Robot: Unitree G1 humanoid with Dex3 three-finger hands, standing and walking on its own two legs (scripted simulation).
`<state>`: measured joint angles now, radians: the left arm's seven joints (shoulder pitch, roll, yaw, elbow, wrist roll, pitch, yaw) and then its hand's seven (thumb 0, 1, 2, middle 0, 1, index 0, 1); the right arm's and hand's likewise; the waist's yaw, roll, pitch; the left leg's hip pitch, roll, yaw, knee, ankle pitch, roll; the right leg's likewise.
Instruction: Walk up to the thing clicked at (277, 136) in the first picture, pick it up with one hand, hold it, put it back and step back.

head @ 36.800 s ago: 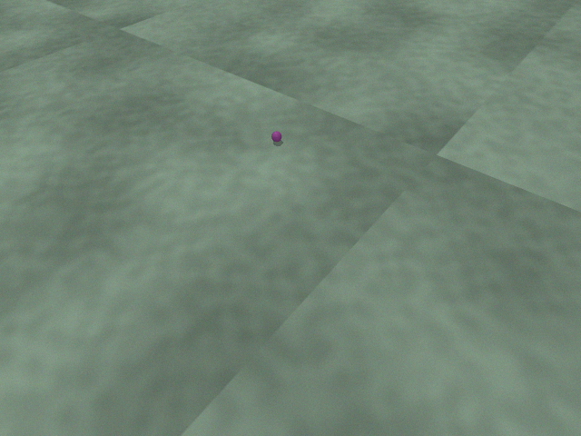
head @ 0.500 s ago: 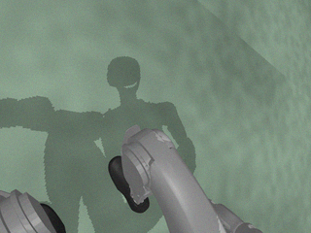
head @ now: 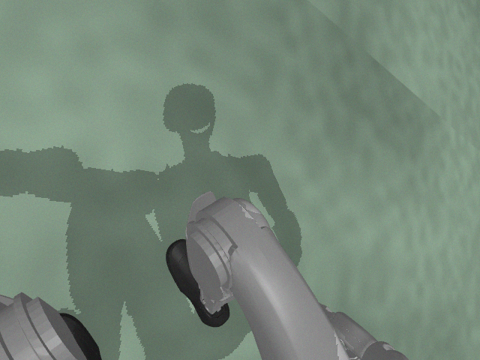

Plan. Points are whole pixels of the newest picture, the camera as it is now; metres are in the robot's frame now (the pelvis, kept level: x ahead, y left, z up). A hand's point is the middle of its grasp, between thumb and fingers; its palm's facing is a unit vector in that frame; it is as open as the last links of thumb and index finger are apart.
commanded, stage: rest palm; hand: left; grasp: from above
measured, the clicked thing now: out of the picture +0.49 +0.39 -0.29
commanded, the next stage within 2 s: close in 1.28 s
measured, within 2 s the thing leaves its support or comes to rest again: neither
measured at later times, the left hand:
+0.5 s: hand out of the picture +0.47 +0.37 -0.26, palm faces -0.45 -0.17 -0.88, open 13.6 cm
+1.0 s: hand out of the picture +0.47 +0.36 -0.26, palm faces -0.44 -0.17 -0.88, open 13.5 cm
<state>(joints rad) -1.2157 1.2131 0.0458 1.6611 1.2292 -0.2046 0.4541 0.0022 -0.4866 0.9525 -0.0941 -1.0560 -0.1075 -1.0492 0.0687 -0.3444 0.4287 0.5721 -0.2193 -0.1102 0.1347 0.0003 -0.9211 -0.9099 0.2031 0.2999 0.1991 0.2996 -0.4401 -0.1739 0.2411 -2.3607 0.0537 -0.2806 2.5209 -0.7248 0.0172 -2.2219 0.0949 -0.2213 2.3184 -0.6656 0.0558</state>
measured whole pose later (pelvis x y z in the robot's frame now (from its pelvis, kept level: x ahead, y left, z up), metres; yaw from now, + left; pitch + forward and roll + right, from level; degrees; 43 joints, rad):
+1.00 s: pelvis +0.00 +0.00 +0.00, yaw +0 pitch +30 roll -17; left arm -1.21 1.21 0.06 1.67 1.22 -0.19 0.46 0.00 -0.43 0.94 -0.10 -1.08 -0.13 -1.06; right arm 0.07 -0.35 0.44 0.58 -0.22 -0.12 0.13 0.00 -0.91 -0.91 0.20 0.30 0.20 0.30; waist -0.44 -0.17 0.25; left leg -2.36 0.05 -0.28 2.52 -0.72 0.01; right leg -2.22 0.09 -0.22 2.32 -0.66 0.05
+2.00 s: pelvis +0.00 +0.00 +0.00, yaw +0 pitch +29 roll -17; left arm -1.18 1.22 0.06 1.64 1.23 -0.22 0.45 0.00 -0.22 0.74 -0.24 -0.94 -0.28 -0.91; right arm 0.06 -0.35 0.45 0.57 -0.23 -0.11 0.12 0.00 -0.90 -0.90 0.20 0.30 0.20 0.30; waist -0.43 -0.18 0.26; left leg -2.36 0.05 -0.28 2.53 -0.72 0.02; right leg -2.22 0.09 -0.23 2.32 -0.66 0.06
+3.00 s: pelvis +0.00 +0.00 +0.00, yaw +0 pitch +29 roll -17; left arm -1.18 1.21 0.06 1.65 1.23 -0.20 0.46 0.00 0.29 0.46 -0.62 -0.72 -0.70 -0.67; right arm 0.07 -0.35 0.43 0.57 -0.23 -0.12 0.14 0.00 -0.90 -0.90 0.20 0.30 0.20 0.30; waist -0.43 -0.18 0.24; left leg -2.37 0.05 -0.28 2.53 -0.72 0.02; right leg -2.22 0.09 -0.23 2.32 -0.66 0.06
